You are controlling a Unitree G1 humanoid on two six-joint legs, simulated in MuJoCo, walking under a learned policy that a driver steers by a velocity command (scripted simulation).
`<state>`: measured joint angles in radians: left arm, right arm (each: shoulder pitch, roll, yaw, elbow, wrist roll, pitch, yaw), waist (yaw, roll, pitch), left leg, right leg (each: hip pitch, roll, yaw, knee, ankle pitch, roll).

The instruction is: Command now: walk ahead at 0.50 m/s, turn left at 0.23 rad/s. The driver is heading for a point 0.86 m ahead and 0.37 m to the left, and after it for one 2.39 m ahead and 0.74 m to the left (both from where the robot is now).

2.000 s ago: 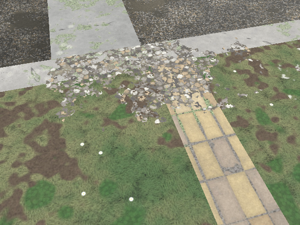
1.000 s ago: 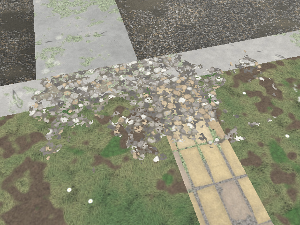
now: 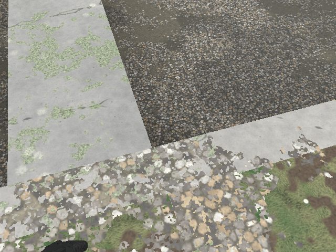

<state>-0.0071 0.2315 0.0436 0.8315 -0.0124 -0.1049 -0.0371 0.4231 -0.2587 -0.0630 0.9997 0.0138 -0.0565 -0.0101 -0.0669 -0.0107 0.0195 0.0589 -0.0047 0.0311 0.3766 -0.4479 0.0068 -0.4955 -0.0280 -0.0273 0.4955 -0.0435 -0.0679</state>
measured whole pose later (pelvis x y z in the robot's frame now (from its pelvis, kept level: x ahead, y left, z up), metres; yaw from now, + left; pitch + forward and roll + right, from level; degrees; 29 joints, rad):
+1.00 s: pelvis +0.52 +0.12 -0.01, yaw +33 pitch +0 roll +0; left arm 0.01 0.23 0.04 0.71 -0.01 -0.15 -0.06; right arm 0.28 -0.30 -0.11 0.79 0.03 -0.07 -0.03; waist -0.04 0.01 0.01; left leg -0.20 -0.13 -0.16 0.80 -0.50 0.07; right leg -0.45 0.00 -0.17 0.62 -0.18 -0.07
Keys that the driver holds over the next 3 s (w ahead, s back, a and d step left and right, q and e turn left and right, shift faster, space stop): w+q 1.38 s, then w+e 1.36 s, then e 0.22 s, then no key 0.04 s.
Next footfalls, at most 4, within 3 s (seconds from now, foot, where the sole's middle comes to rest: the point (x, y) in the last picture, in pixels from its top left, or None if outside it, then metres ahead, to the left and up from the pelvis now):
0.54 left None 0.41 0.16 -0.76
0.96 right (136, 202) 0.67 0.13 -0.76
1.56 left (59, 188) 0.76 0.46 -0.76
2.18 right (69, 116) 1.17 0.47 -0.76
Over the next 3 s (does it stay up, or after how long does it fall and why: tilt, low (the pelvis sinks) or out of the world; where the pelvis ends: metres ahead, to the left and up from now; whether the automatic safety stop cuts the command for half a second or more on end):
stays up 1.40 0.56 0.00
